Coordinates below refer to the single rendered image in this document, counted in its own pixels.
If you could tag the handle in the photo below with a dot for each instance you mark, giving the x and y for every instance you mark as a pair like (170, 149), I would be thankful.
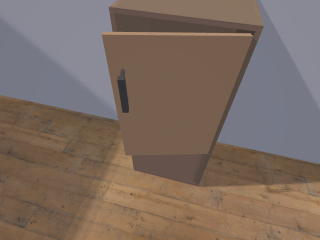
(121, 81)

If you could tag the cupboard door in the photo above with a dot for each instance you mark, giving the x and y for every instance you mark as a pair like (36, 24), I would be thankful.
(178, 86)

